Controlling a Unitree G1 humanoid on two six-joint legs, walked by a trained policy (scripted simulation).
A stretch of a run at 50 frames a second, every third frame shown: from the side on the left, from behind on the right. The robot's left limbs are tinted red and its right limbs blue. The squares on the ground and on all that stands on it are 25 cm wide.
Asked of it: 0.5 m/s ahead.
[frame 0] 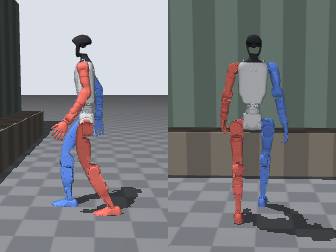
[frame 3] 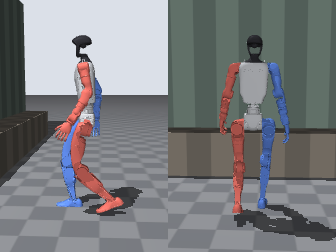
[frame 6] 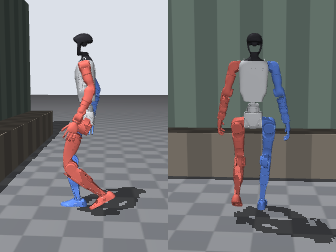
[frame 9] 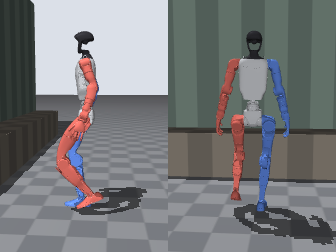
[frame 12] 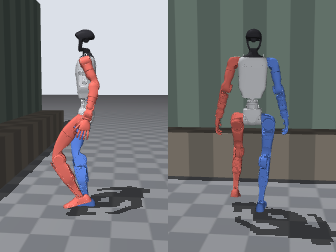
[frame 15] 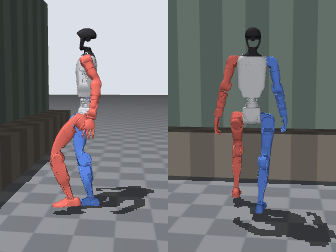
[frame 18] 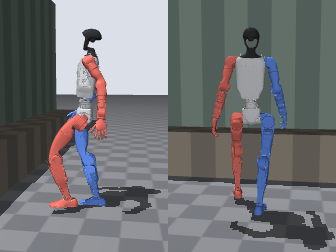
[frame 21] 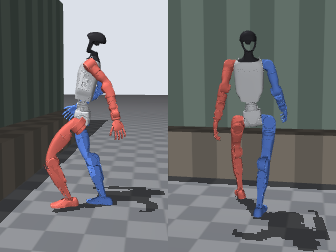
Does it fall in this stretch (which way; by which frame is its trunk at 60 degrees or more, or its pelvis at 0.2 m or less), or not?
no
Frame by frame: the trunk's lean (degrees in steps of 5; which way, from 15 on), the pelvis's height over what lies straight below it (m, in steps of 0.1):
0: 5, 0.8
3: 5, 0.8
6: 5, 0.8
9: 5, 0.8
12: 0, 0.8
15: 0, 0.8
18: 5, 0.8
21: 15 backward, 0.7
